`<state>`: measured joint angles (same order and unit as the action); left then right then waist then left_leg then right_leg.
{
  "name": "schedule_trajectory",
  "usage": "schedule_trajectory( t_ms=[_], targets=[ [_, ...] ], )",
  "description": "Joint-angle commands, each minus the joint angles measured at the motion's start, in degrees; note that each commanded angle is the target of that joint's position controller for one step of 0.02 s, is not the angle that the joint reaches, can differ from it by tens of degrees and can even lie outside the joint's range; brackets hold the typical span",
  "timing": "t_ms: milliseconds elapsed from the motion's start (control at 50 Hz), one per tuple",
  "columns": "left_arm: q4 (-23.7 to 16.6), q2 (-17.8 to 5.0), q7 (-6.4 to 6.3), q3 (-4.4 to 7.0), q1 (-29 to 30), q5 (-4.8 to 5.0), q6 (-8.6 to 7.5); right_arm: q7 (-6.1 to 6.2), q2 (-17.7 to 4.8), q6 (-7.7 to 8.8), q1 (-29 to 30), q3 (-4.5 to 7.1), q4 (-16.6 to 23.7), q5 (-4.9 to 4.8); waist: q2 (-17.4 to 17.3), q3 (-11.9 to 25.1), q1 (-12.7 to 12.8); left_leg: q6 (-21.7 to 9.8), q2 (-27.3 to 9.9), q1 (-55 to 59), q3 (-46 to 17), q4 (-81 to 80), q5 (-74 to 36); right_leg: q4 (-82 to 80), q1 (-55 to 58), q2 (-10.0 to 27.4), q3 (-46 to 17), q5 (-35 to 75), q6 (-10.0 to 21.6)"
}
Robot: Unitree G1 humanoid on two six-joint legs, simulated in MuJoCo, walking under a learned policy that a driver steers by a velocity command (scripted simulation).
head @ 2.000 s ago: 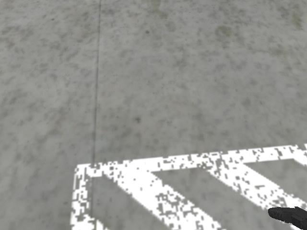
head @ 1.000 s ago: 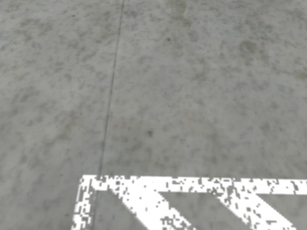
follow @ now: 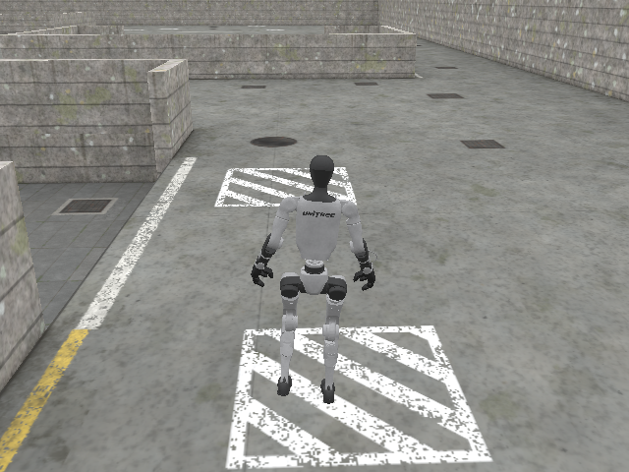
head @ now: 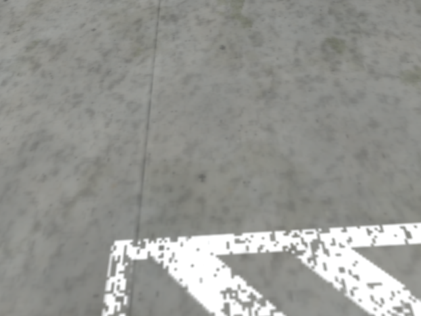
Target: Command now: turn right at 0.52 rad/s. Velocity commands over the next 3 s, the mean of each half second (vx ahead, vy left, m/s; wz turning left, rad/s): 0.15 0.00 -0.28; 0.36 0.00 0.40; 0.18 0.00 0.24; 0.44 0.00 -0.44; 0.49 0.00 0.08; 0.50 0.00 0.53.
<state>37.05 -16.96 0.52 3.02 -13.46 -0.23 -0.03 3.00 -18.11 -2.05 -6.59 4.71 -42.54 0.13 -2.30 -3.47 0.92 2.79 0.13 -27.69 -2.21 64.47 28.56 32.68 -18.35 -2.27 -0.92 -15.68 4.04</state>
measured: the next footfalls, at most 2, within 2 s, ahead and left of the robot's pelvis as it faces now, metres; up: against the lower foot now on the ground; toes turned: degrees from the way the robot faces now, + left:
left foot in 0.46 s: +0.10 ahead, +0.13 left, +0.00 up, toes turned -11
right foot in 0.86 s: +0.38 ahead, -0.13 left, +0.00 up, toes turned +6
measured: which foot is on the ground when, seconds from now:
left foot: up 0.00-0.44, down 0.46-0.86, up 0.88-1.00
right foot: down 0.00-0.46, up 0.48-0.84, down 0.86-1.00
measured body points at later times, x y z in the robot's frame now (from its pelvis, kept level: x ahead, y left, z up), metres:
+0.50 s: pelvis +0.07 +0.02 +0.00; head +0.07 +0.03 +0.45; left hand +0.22 +0.27 -0.11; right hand +0.15 -0.27 -0.09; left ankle +0.07 +0.14 -0.74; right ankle +0.01 -0.07 -0.73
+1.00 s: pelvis +0.27 -0.03 +0.00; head +0.32 -0.03 +0.45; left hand +0.45 +0.24 -0.07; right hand +0.36 -0.32 -0.12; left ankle +0.17 +0.10 -0.64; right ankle +0.34 -0.14 -0.73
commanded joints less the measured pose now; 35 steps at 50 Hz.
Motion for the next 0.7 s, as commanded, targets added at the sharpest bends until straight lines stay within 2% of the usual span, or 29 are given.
schedule_trajectory(
  t_ms=[20, 100, 180, 220, 260, 340, 380, 400, 440, 460, 480, 500, 520, 540, 600, 620, 660, 700],
  targets=[
    [-5.07, -9.73, -1.38, 2.31, 2.19, 0.64, -0.7, 0.08, -5.37, 0.92, 0.02, 1.62, 3.42, 0.02, 7.63, 7.49, -1.41, 0.94, -0.83, -6.33, -3.33, 3.59, -7.15, -13.53, 10.28, 13.56, -19.09, 22.92, 8.19],
    [-5.49, -9.61, -2.25, 2.41, 0.5, 0.79, -0.14, -0.1, -3.87, 1.21, 1.24, 1.14, 3.65, -0.28, 7.71, 7.77, -0.3, 2.55, 0.29, -7.38, -3.73, -4.08, -10.04, -13.75, 13.91, 12.42, -19.65, 20.44, 8.47],
    [-5.61, -8.92, -2.65, 2.14, 1.08, 0.18, 0.53, -0.32, -3.94, 1.48, 1.57, 0.95, 3.14, -0.46, 9.42, 7.14, 0.47, 3.56, -0.68, -4.54, -3.56, -12.05, -11.03, -14.14, 12.96, 12.07, -20.23, 14.58, 8.32],
    [-5.03, -8.47, -2.5, 1.93, 0.23, 0.13, 0.57, -0.8, -3.95, 1.98, 1.68, 0.72, 3.17, -0.57, 10.24, 6.87, 1.3, 3.18, -1.11, -1.92, -2.51, -16.57, -11.64, -16.85, 10.78, 11.11, -21.44, -1.32, 8.82],
    [-4.24, -8.93, -2.2, 1.9, -0.43, 0.07, 0.39, -1.45, -4.31, 3.03, 2.83, 0.54, 3.74, -0.75, 11.86, 4.63, 2.36, 2.39, -1.11, -1.34, -1.43, -20.48, -10.47, -19.22, 9.6, 11.67, -24.38, -11.05, 9.62],
    [-2.72, -9.7, -1.66, 1.81, -1.5, 0.4, -0.3, -2.93, -4.3, 5.81, 3.25, 0.08, 3.7, -1.22, 10.34, 2.8, 3.23, -0.39, -0.81, 2.05, -0.22, -28.57, -8.34, -19.73, 10.12, 12.49, -26.88, -14.68, 10.04],
    [-2.33, -9.7, -1.35, 1.67, -1.16, 0.66, -0.58, -3.54, -4.01, 7.05, 1.97, -0.12, 3.13, -1.58, 9.54, 2.17, 2.3, -2.35, -0.23, 5.96, 0.67, -33.26, -9.72, -19.3, 8.41, 12.07, -27.21, -14.98, 9.97],
    [-2.31, -9.38, -1.22, 1.48, -0.27, 0.83, -0.65, -3.8, -3.6, 7.56, -0.03, -0.29, 2.21, -1.68, 8.99, 2.34, 1.04, -3.46, -0.06, 9.37, 1.73, -36.83, -12.74, -18.46, 7.1, 11.59, -25.93, -14.99, 9.41],
    [-2.16, -7.34, -0.92, 0.72, 0.21, 0.48, -1.09, -3.86, -3.37, 8.18, -4.98, -0.42, 0.07, -1.5, 7.41, 3.81, -1.36, -5.39, -0.03, 19.46, 1.43, -40.75, -15.89, -15.1, 2.09, 9.52, -22.76, -14.39, 7.26],
    [-2.48, -4.97, -0.73, -0.07, 1.28, 0.0, -1.58, -3.61, -4.46, 8.31, -9.16, -0.29, -0.82, -1.53, 5.32, 4.71, -3.09, -7.21, -3.91, 25.11, -3.54, -41.89, -13.1, -9.28, -2.32, 7.54, -19.0, -13.21, 5.08],
    [-3.73, -1.78, -0.45, -0.96, 1.67, -0.32, -2.39, -3.3, -8.51, 8.25, -13.24, 0.38, -1.52, -1.27, -3.85, 5.21, -3.13, -11.92, -11.93, 30.91, -16.96, -46.92, -4.62, 4.18, -10.55, 0.86, -8.77, -11.49, 1.24],
    [-5.86, -4.65, -0.77, -0.05, 4.49, 0.65, -3.52, -3.87, -12.35, 8.01, -16.49, 1.68, -2.45, -0.75, -11.34, 1.13, -4.33, -19.21, -20.21, 32.26, -34.39, -53.19, 3.54, 14.49, -22.38, -2.02, -2.01, -15.79, -1.34],
    [-5.9, -8.46, -0.89, 1.04, 6.24, 1.48, -4.43, -4.12, -9.93, 8.16, -16.8, 1.03, -2.15, -0.98, -7.4, -2.36, -5.37, -20.9, -21.6, 32.06, -37.8, -54.45, 6.11, 21.69, -28.34, 0.73, -3.93, -17.6, -2.06],
    [-5.37, -8.37, -0.48, 1.18, 5.95, 1.72, -5.14, -4.06, -8.2, 8.2, -15.76, 0.42, -1.51, -1.03, -5.8, -2.56, -4.57, -19.59, -19.39, 33.09, -34.54, -54.31, 4.54, 24.48, -30.24, 2.5, -4.78, -12.88, -2.13],
    [-5.62, -6.5, 0.69, 1.06, 8.51, 0.16, -6.46, -3.4, -6.75, 7.21, -15.93, -0.16, -0.59, -1.12, -3.89, -0.91, -4.58, -16.57, -13.54, 34.15, -24.63, -54.17, -11.0, 21.87, -30.16, 4.23, -3.02, -2.83, -3.64],
    [-5.94, -5.28, 1.01, 0.78, 9.41, 0.06, -6.7, -3.03, -6.23, 6.65, -16.2, -0.29, -0.42, -1.22, -4.19, -0.46, -4.5, -16.13, -11.76, 32.46, -21.81, -54.4, -15.45, 18.64, -27.81, 3.78, -1.9, -0.85, -4.58],
    [-6.34, -2.67, 1.53, -0.05, 11.86, 0.07, -6.94, -2.21, -6.28, 5.75, -15.94, -0.26, -0.05, -1.26, -4.69, -0.28, -4.76, -15.17, -8.79, 27.27, -16.67, -54.03, -22.54, 11.12, -21.5, 2.26, 0.17, 3.81, -6.39],
    [-6.87, -1.27, 1.84, -0.58, 14.86, 0.32, -7.05, -1.68, -7.29, 5.14, -16.7, 0.08, -0.06, -1.25, -5.25, -0.51, -5.67, -14.19, -7.26, 21.67, -14.2, -53.22, -25.27, 4.19, -14.55, 0.76, 1.11, 8.82, -7.32]
  ],
)
Over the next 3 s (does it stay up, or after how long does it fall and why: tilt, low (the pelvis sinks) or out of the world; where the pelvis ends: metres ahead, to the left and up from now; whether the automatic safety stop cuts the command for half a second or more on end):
stays up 1.22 -0.04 0.01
